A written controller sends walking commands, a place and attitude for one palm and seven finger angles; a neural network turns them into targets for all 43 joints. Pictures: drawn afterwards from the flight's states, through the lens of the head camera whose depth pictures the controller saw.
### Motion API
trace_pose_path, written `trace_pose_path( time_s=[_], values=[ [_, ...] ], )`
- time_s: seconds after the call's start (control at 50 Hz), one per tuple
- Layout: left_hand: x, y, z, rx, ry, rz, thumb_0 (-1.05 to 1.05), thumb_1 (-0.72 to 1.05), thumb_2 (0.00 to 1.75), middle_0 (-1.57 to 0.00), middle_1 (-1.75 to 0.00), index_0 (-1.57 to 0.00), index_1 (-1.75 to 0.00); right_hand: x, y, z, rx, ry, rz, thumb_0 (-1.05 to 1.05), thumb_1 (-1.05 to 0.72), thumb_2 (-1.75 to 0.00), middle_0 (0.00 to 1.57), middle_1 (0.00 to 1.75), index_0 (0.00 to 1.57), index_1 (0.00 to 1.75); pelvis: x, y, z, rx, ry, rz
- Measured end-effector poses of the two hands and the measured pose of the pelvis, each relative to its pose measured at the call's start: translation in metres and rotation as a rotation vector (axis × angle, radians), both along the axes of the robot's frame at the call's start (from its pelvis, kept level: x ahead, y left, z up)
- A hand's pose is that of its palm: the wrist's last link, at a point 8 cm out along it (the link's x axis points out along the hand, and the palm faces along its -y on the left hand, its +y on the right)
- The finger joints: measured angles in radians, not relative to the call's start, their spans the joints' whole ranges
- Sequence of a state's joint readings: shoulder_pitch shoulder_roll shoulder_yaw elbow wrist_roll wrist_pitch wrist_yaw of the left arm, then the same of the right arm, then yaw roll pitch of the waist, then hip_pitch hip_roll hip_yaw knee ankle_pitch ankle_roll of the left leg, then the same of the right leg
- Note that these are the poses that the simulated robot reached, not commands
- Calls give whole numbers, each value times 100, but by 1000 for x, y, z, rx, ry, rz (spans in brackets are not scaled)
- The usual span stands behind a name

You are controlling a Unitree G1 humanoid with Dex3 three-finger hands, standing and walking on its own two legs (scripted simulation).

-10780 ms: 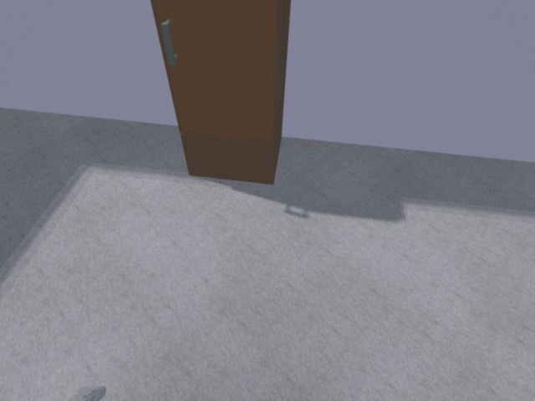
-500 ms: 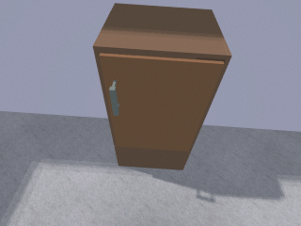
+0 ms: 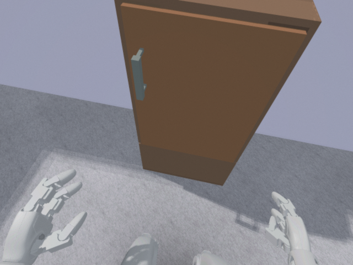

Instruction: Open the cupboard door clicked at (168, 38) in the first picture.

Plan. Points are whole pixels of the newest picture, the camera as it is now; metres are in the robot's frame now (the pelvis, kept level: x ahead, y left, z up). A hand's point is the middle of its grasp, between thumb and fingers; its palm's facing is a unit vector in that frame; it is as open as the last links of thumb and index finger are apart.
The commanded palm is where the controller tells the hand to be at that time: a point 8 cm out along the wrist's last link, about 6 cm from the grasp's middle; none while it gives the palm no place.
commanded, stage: raise the hand with hooked fingers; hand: left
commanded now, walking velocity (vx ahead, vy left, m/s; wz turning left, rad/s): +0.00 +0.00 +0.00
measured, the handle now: (140, 75) +0.58 +0.17 +0.06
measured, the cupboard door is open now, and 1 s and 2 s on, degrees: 0 0 0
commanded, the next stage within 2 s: move the hooked fingers beside the handle in 1.56 s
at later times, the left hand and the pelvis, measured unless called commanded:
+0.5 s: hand (53, 195) +0.23 +0.27 +0.05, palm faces -0.09 -0.99 -0.05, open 12.3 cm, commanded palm +0.21 +0.33 +0.06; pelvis -0.01 +0.05 +0.01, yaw -2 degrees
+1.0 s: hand (23, 168) +0.27 +0.34 +0.07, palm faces -0.08 -1.00 -0.05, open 13.9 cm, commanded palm +0.25 +0.39 +0.07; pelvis -0.01 +0.08 +0.02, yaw -1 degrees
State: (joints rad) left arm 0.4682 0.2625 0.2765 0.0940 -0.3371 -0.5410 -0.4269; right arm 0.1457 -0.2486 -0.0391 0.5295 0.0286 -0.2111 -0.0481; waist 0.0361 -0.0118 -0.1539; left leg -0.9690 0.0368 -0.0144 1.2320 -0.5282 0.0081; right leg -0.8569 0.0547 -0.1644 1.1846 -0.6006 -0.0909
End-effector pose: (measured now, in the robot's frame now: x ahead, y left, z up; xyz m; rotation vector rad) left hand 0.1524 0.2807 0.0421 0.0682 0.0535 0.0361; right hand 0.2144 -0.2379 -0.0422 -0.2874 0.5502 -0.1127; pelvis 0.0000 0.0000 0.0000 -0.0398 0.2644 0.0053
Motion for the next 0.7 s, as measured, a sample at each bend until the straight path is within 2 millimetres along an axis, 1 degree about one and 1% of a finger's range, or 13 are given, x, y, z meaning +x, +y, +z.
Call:
trace_pose_path(
  time_s=[0.04,0.08,0.14,0.2,0.26,0.32,0.36,0.42,0.5,0.7],
  values=[
    [10,2,4,13,-23,-37,1,42,70,-24,-61,-24,-61,-6,6,-12,16,41,8,1,-90,-90,20,30,20,29,-1,0,-1,-6,10,4],
    [23,4,4,10,-12,-84,1,38,68,-24,-64,-24,-64,-16,11,-23,38,82,3,1,-90,-90,20,30,20,29,-3,1,-1,-7,19,2],
    [39,9,3,-10,36,-132,1,31,65,-24,-68,-25,-68,-35,16,-32,72,133,-27,1,-90,-90,20,30,20,30,-4,4,2,-4,25,-7],
    [49,15,7,-26,61,-132,1,24,62,-25,-73,-25,-72,-56,18,-32,90,166,-67,1,-90,-90,21,30,20,30,-4,10,7,0,26,-20],
    [53,20,12,-26,49,-116,1,17,59,-25,-77,-26,-77,-73,17,-30,84,187,-100,1,-90,-90,21,30,20,30,-4,17,11,1,27,-29],
    [54,26,13,-20,33,-108,1,10,56,-26,-82,-26,-81,-86,15,-27,61,201,-120,1,-90,-90,21,30,20,30,-6,25,12,-1,29,-33],
    [55,31,10,-21,29,-110,0,5,54,-26,-85,-26,-84,-90,14,-24,39,204,-126,1,-90,-90,21,30,20,30,-7,30,12,-5,28,-34],
    [56,36,7,-21,26,-121,0,-2,51,-27,-89,-27,-89,-92,15,-19,9,197,-126,1,-90,-90,20,30,20,30,-8,37,11,-13,25,-31],
    [59,47,8,-21,11,-125,0,-11,47,-27,-95,-28,-95,-87,22,-9,-17,174,-109,1,-90,-90,20,30,20,29,-10,46,12,-24,19,-27],
    [69,81,16,-21,-1,-112,-1,-34,37,-29,-110,-29,-110,-64,58,12,-21,110,-21,1,-90,-90,20,30,20,30,-11,65,19,-46,3,-11]
  ],
)
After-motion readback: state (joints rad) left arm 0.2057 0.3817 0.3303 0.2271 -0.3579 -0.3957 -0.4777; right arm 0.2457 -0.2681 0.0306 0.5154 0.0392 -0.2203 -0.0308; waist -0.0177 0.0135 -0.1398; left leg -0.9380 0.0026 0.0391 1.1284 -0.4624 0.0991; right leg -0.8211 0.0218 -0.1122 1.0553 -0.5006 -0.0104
